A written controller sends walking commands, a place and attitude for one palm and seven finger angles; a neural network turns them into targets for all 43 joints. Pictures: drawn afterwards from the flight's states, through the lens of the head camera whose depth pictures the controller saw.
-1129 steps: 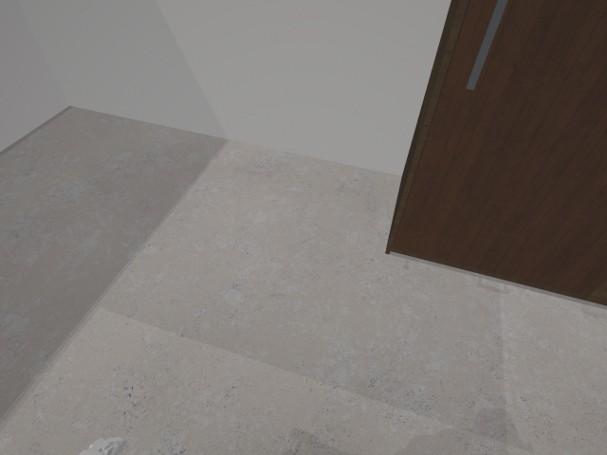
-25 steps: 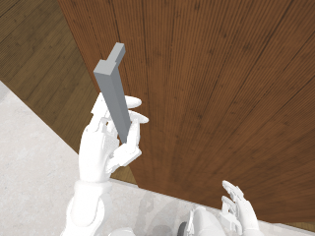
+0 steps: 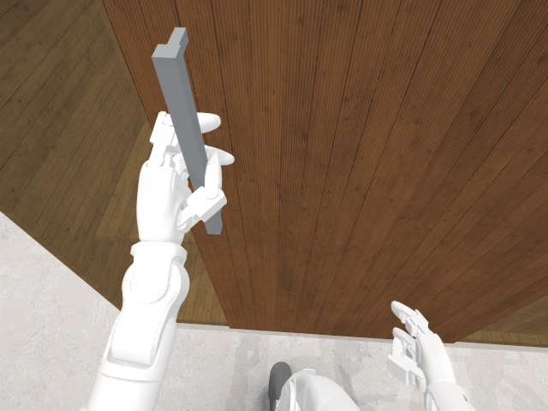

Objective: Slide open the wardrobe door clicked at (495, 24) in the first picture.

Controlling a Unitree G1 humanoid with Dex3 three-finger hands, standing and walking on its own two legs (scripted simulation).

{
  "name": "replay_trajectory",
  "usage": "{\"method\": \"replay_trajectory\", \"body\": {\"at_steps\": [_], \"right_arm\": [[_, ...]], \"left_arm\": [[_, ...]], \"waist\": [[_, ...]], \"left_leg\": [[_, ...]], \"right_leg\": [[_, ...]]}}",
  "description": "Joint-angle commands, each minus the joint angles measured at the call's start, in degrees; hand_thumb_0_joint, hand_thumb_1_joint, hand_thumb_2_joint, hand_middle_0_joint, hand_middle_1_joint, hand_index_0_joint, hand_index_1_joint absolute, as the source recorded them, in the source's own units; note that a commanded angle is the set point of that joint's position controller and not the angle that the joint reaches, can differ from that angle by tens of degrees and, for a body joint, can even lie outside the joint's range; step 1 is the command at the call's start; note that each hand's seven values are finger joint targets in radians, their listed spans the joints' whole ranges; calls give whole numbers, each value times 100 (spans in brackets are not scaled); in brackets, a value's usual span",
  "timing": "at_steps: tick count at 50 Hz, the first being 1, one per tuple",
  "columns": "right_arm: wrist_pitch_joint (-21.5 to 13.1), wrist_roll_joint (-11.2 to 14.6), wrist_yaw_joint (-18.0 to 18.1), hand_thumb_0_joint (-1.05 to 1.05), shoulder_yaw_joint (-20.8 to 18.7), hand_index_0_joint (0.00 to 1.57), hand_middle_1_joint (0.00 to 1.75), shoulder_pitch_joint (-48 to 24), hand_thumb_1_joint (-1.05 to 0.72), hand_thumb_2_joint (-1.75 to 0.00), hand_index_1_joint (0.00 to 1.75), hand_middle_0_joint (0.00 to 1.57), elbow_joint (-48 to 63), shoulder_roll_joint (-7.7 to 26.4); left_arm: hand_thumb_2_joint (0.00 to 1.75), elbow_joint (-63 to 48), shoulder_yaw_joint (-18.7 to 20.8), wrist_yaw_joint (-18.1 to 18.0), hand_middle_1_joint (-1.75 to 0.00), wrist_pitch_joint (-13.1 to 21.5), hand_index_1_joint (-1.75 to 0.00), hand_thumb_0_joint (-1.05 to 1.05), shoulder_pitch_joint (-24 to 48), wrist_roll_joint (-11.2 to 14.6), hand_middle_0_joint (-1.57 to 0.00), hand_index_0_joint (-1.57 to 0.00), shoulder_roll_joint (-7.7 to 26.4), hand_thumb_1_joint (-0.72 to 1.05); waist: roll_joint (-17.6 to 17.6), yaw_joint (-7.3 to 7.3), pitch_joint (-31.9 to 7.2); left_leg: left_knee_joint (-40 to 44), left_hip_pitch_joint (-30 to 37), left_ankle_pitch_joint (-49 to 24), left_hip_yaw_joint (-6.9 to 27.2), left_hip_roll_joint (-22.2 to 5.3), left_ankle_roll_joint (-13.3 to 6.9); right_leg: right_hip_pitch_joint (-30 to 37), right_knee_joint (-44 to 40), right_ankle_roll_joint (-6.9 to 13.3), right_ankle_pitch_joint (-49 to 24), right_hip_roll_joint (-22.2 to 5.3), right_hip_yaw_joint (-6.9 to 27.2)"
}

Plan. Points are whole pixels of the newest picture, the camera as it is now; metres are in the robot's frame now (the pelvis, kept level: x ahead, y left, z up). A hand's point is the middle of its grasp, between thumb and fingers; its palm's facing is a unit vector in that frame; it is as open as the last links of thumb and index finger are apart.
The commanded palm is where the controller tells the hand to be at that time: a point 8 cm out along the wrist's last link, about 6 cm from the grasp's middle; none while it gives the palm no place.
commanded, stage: step sideways, sliding the door along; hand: left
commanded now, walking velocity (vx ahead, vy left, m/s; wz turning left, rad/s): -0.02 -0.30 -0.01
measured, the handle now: (201, 154) +0.38 +0.10 +0.18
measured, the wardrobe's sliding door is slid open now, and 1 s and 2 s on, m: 0.31 0.51 0.55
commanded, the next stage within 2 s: stop walking and hold the door there in 1.72 s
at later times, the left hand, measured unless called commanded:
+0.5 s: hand (311, 192) +0.33 -0.03 +0.18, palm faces +0.17 -0.98 -0.05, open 6.1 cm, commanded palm +0.30 -0.04 +0.17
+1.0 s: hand (406, 194) +0.33 -0.13 +0.18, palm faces +0.29 -0.96 -0.06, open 6.2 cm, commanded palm +0.29 -0.15 +0.17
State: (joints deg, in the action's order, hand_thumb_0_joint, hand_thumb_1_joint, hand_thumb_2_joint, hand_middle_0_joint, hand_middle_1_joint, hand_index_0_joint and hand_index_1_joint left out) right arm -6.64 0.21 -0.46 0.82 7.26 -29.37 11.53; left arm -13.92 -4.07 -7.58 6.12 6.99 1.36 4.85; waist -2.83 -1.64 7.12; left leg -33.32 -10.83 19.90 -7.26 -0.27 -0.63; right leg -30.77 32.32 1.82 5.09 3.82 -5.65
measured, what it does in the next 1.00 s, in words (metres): steps to the right: right foot, then left foot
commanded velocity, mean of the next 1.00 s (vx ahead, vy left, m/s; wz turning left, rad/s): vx -0.05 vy -0.30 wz -0.01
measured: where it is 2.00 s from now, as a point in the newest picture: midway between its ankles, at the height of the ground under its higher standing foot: outside the picture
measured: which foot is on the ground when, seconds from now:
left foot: down 0.00-0.34, up 0.36-0.52, down 0.54-0.88, up 0.90-1.00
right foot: up 0.00-0.32, down 0.34-0.54, up 0.56-0.84, down 0.86-1.00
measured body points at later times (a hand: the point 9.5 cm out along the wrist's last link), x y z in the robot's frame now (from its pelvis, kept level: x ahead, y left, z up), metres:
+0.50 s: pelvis -0.05 -0.14 +0.02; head +0.06 -0.17 +0.45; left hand +0.31 +0.02 +0.18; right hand +0.18 -0.37 -0.10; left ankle -0.07 +0.00 -0.69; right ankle -0.01 -0.28 -0.71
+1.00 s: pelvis -0.05 -0.30 +0.01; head +0.05 -0.32 +0.45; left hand +0.30 -0.08 +0.18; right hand +0.17 -0.50 -0.12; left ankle -0.09 -0.15 -0.67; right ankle -0.04 -0.42 -0.71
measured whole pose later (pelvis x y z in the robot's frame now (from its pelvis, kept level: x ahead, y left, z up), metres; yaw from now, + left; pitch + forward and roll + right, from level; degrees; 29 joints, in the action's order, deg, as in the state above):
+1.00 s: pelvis -0.05 -0.30 +0.01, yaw +4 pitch +0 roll +1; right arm -3.3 2.7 2.2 -1.3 3.2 -37.0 13.1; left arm 1.7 4.4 -10.0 3.4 24.4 5.8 7.4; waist 4.3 4.7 12.3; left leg -55.9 -23.5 36.6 -1.5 -5.2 1.9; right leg -17.7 36.5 0.6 17.9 -4.4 -6.3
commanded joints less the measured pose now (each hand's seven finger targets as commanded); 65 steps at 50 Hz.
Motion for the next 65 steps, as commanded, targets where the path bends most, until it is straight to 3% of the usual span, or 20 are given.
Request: {"method": "replay_trajectory", "body": {"at_steps": [1,5,14,17,19,24,25,27,28,31,34,41,43,44,46,51,54,55,58,65], "right_arm": [[-233,-225,213,0,-378,20,30,-692,-90,-90,30,20,750,662],[-88,8,100,0,-453,20,30,-302,-90,-90,30,20,434,837],[-235,219,25,0,-489,20,30,-234,-90,-90,30,20,271,690],[-289,376,46,0,-386,20,30,-414,-90,-90,30,20,362,350],[-290,246,274,0,-394,20,30,-488,-90,-90,30,20,253,333],[-72,140,388,0,-362,20,30,-664,-90,-90,30,20,54,352],[6,124,400,0,-489,20,30,-623,-90,-90,30,20,68,484],[60,124,255,0,-673,20,30,-536,-90,-90,30,20,343,904],[55,169,66,0,-688,20,30,-573,-90,-90,30,20,395,1005],[2,133,-31,0,-600,20,30,-790,-90,-90,30,20,343,782],[71,167,-86,0,-599,20,30,-523,-90,-90,30,20,310,865],[92,290,16,0,-477,20,30,-486,-90,-90,30,20,440,730],[65,394,27,0,-388,20,30,-464,-90,-90,30,20,413,500],[71,383,102,0,-344,20,30,-624,-90,-90,30,20,433,317],[61,282,277,0,-394,20,30,-717,-90,-90,30,20,214,488],[67,139,379,0,-323,20,30,-738,-90,-90,30,20,28,406],[62,146,155,0,-622,20,30,-465,-90,-90,30,20,349,885],[13,230,-31,0,-701,20,30,-538,-90,-90,30,20,372,1026],[-115,173,-127,0,-611,20,30,-501,-90,-90,30,20,329,845],[-260,201,-67,0,-621,20,30,-269,-90,-90,30,20,523,877]], "left_arm": [[90,-1866,-500,644,-140,961,-140,0,2244,-88,-45,-45,421,90],[90,-996,-1362,750,-140,518,-140,0,2701,-4,-45,-45,-563,90],[90,-1015,-1153,546,-140,737,-140,0,3157,-10,-45,-45,-267,90],[90,-1160,-1062,422,-140,766,-140,0,3221,-62,-45,-45,73,90],[90,-1152,-683,319,-140,681,-140,0,2679,-60,-45,-45,477,90],[90,-1439,-1188,329,-140,850,-140,0,3479,72,-45,-45,-240,90],[90,-1367,-1216,382,-140,857,-140,0,3589,78,-45,-45,-220,90],[90,-1265,-1612,564,-140,815,-140,0,3863,140,-45,-45,-658,90],[90,-807,-1507,619,-140,755,-140,0,4068,-12,-45,-45,-654,90],[90,-1192,-1497,668,-140,721,-140,0,5123,36,-45,-45,-592,90],[90,-353,-1422,680,-140,478,-140,0,4784,73,-45,-45,-556,90],[90,-192,-1006,581,-140,489,-140,0,4585,159,-45,-45,-165,90],[90,-285,-853,520,-140,528,-140,0,4511,60,-45,-45,112,90],[90,-204,-607,441,-140,521,-140,0,4352,2,-45,-45,507,90],[90,-295,-419,310,-140,408,-140,0,3686,122,-45,-45,660,90],[90,-970,-836,302,-140,834,-140,0,4198,157,-45,-45,91,90],[90,-1011,-1227,545,-140,951,-140,0,4236,170,-45,-45,-358,90],[90,-602,-1054,575,-140,868,-140,0,4342,56,-45,-45,-286,90],[90,-866,-1200,582,-140,776,-140,0,4670,23,-45,-45,-395,90],[90,-475,-650,613,-140,530,-140,0,4241,120,-45,-45,80,90]], "waist": [[1178,189,-1861],[1082,165,-1102],[2280,-5,-1897],[306,77,-2493],[-1391,368,-3138],[-1210,-112,-2838],[-965,-191,-2868],[883,-84,-3037],[334,-51,-3045],[1982,8,-2476],[1913,37,-2280],[1926,24,-2435],[579,101,-2704],[-993,161,-2628],[-1788,359,-2781],[-657,-21,-2715],[842,11,-3384],[450,62,-3191],[1954,26,-2480],[2338,-4,-2305]], "left_leg": [[1483,569,-3119,2454,-3697,-1265],[1066,994,-3725,508,-2450,-565],[-41,1790,-5182,40,-1814,-67],[-1259,99,-1042,75,-933,-389],[-2525,-1111,2047,501,-208,193],[109,-333,-257,206,-369,208],[761,834,-2003,344,-775,129],[573,2926,-7222,2787,-3214,-967],[490,2730,-6505,2486,-3298,-1211],[594,2162,-4925,1434,-2867,-1065],[678,1606,-4415,737,-2440,-687],[-144,1260,-3715,321,-1985,-305],[-1256,600,-2332,155,-1285,-291],[-2206,-999,710,70,-651,-132],[-3514,-1814,2473,652,-300,233],[818,-185,-649,15,-588,338],[287,3421,-8683,2416,-3563,-1160],[231,3232,-7657,1716,-3478,-1221],[553,2404,-5936,866,-2920,-846],[668,2035,-5511,-125,-2379,-390]], "right_leg": [[-380,4053,-279,1607,-469,1757],[-756,3529,-502,1387,-490,795],[1364,-469,-549,528,-147,-300],[3356,-1007,-112,-3813,-1350,661],[3857,-226,500,-6113,-2305,1402],[3387,555,253,-4965,-1661,337],[2415,980,30,-3794,-1470,149],[-351,2506,-350,2516,-665,409],[-444,3259,-246,2562,-691,907],[-786,3099,-344,2026,-983,903],[-108,2478,-407,1504,-791,522],[1716,144,-494,725,-211,-252],[2700,-924,-283,-1570,-908,252],[3495,-578,228,-4253,-1938,1327],[3904,-199,718,-6249,-2490,1942],[3453,1000,286,-5103,-1538,627],[-358,3319,-370,3156,-655,890],[-653,3698,-294,2992,-616,1131],[-659,3241,-404,2245,-860,810],[437,1606,-557,1395,-414,-81]]}}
